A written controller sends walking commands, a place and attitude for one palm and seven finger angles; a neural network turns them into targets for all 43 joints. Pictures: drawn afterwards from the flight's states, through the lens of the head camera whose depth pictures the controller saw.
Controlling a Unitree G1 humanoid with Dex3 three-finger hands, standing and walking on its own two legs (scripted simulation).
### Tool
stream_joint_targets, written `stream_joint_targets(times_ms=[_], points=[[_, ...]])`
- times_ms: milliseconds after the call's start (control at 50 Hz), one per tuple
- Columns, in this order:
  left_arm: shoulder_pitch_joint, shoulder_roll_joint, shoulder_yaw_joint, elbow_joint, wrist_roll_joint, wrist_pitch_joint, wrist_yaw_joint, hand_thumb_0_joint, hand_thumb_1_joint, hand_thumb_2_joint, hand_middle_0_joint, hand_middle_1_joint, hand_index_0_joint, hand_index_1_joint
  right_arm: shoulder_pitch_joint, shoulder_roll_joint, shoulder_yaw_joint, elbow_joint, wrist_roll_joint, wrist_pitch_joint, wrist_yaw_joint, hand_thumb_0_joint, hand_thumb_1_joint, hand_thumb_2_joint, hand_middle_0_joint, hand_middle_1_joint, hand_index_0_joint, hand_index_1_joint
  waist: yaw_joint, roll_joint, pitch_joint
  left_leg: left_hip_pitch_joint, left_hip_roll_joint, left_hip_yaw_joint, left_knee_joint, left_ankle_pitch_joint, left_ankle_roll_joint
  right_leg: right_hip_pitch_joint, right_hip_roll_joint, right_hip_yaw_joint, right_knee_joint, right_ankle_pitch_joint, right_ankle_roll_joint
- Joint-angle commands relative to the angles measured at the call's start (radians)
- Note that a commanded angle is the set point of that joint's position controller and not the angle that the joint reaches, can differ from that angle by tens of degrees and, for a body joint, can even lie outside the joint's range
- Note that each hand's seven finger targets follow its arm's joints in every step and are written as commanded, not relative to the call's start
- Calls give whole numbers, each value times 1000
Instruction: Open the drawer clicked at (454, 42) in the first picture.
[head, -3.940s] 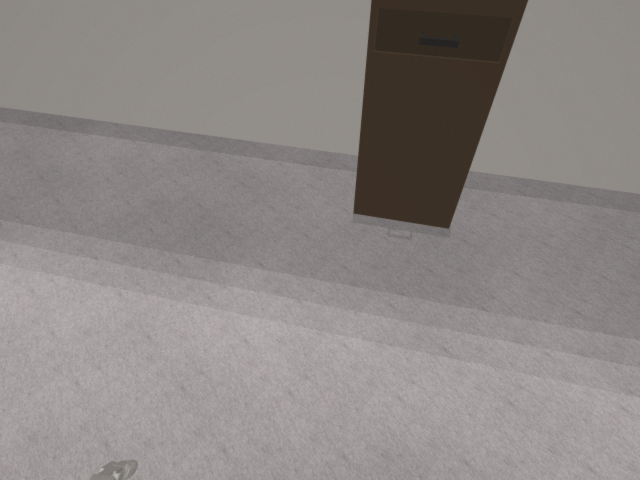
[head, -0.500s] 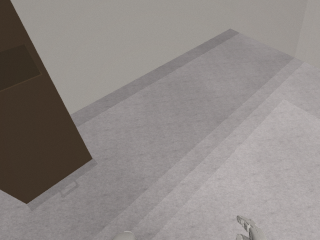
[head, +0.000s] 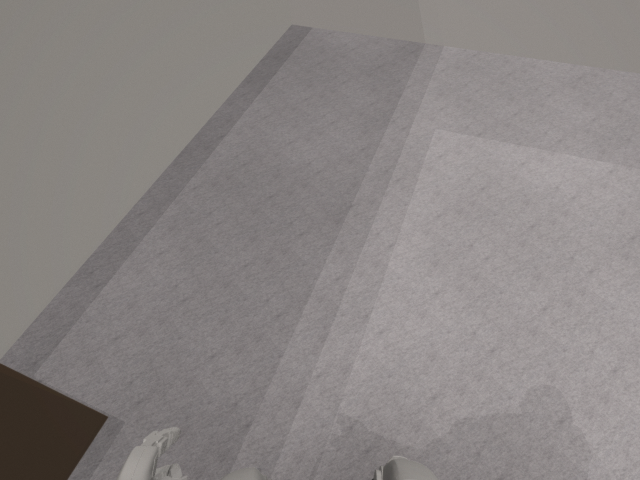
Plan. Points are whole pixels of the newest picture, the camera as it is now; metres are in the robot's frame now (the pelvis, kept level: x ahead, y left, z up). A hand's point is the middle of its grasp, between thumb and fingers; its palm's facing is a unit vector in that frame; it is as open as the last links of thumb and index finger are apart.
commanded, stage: turn to face it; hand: left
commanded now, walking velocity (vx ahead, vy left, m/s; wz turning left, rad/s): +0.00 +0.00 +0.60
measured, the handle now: out of the picture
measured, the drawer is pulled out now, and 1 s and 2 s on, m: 0.00 0.00 0.00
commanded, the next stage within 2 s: take the last steps up to it in 1.96 s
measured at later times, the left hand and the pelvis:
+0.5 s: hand out of the picture +0.05 +0.23 -0.16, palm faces +0.25 -0.95 -0.18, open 7.4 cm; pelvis +0.02 +0.03 +0.02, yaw +12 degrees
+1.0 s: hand out of the picture +0.01 +0.17 -0.12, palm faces +0.50 -0.82 -0.29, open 7.4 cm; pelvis +0.01 -0.05 +0.02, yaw +30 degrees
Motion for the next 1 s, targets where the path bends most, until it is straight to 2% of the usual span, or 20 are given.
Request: stream_joint_targets(times_ms=[0,60,180,240,280,300,320,340,360,380,480,680,760,820,840,860,880,900,920,980], points=[[107,167,31,-17,0,-7,43,0,900,900,-200,-300,-200,-300,4,-26,16,-72,-6,-26,-4,0,-900,-900,200,300,200,300,49,-225,-256,-208,-49,-161,254,83,13,314,-277,283,-326,545,-112],[13,114,2,-18,6,-18,43,0,900,900,-200,-300,-200,-300,111,1,27,-6,-8,-17,0,0,-900,-900,200,300,200,300,-15,-183,-208,-76,-68,-149,78,169,18,171,-218,95,-354,422,-69],[68,137,7,27,5,-6,46,0,900,900,-200,-300,-200,-300,25,18,29,-16,0,-18,10,0,-900,-900,200,300,200,300,48,-204,-117,-81,-98,-84,-155,112,15,224,-292,81,-366,422,-107],[64,149,15,36,5,0,51,0,900,900,-200,-300,-200,-300,36,25,25,-20,0,-20,16,0,-900,-900,200,300,200,300,41,-185,-109,-35,-94,-67,-284,152,21,222,-317,57,-315,393,-88],[59,137,21,30,-3,7,50,0,900,900,-200,-300,-200,-300,77,25,19,-14,-6,-20,19,0,-900,-900,200,300,200,300,20,-149,-116,64,-102,-49,-412,278,32,160,-291,11,-248,285,-34],[59,116,20,23,-8,14,48,0,900,900,-200,-300,-200,-300,113,-4,12,-9,-7,-26,21,0,-900,-900,200,300,200,300,1,-33,-125,129,-64,-119,-527,382,56,93,-250,-26,-155,161,14],[71,60,16,1,-16,22,43,0,900,900,-200,-300,-200,-300,143,-83,-5,-19,-14,-34,19,0,-900,-900,200,300,200,300,-8,228,-119,147,116,-418,-658,563,146,-41,-117,-86,29,-105,93],[9,44,5,-40,-11,26,42,0,900,900,-200,-300,-200,-300,169,-136,-19,-25,-19,-34,14,0,-900,-900,200,300,200,300,-36,302,-98,135,248,-579,-756,676,254,-122,-45,-37,260,-336,118],[-16,54,12,-39,-2,28,41,0,900,900,-200,-300,-200,-300,153,-125,-22,-15,-22,-36,4,0,-900,-900,200,300,200,300,-33,186,-115,120,234,-572,-771,582,283,-135,-58,54,382,-293,105],[-16,46,20,-27,4,29,38,0,900,900,-200,-300,-200,-300,121,-104,-18,-20,-18,-43,-4,0,-900,-900,200,300,200,300,-16,182,-119,139,174,-528,-763,568,257,-187,-67,85,427,-219,107],[35,62,27,15,-3,23,28,0,900,900,-200,-300,-200,-300,56,-89,-13,-52,-9,-61,-12,0,-900,-900,200,300,200,300,7,27,-214,279,65,-366,-684,764,216,-189,-59,109,441,-69,141],[-10,90,26,-17,-8,34,33,0,900,900,-200,-300,-200,-300,34,-143,-37,-61,-12,-39,3,0,-900,-900,200,300,200,300,-18,100,-171,222,43,-494,-708,575,246,-106,-30,114,224,-126,159],[29,90,19,-28,-14,29,37,0,900,900,-200,-300,-200,-300,-20,-162,-46,-85,-16,-27,10,0,-900,-900,200,300,200,300,0,129,-180,135,19,-544,-688,537,241,30,3,108,45,-134,139],[139,111,26,-9,-17,21,40,0,900,900,-200,-300,-200,-300,-87,-166,-53,-115,-11,-17,17,0,-900,-900,200,300,200,300,53,103,-180,-18,-42,-538,-648,407,189,242,22,84,-195,2,121],[181,152,35,-4,-10,13,43,0,900,900,-200,-300,-200,-300,-100,-139,-50,-127,-4,-13,22,0,-900,-900,200,300,200,300,77,25,-176,-138,-96,-493,-567,304,138,369,-36,127,-347,38,102],[191,249,53,-20,10,1,53,0,900,900,-200,-300,-200,-300,-71,-56,-39,-145,3,-10,25,0,-900,-900,200,300,200,300,81,-279,-177,-326,-232,-320,-298,86,51,456,-314,429,-518,-146,13],[136,283,45,-48,4,11,54,0,900,900,-200,-300,-200,-300,-98,-74,-44,-161,-9,-10,22,0,-900,-900,200,300,200,300,77,-367,-120,-333,-255,-243,-64,-13,29,260,-471,546,-559,-173,-59],[56,249,33,-75,0,13,54,0,900,900,-200,-300,-200,-300,-88,-101,-48,-158,-18,-4,30,0,-900,-900,200,300,200,300,37,-263,-91,-272,-214,-274,64,38,42,123,-435,446,-556,-195,-70],[2,207,32,-84,-2,2,53,0,900,900,-200,-300,-200,-300,-72,-93,-48,-135,-21,7,35,0,-900,-900,200,300,200,300,5,-274,-70,-270,-197,-268,123,97,37,103,-357,373,-545,-141,-37],[-6,144,8,-84,-2,-10,46,0,900,900,-200,-300,-200,-300,-28,-81,-41,-98,-17,11,49,0,-900,-900,200,300,200,300,-16,-231,-52,-255,-172,-200,203,215,7,153,-251,156,-440,134,-10]])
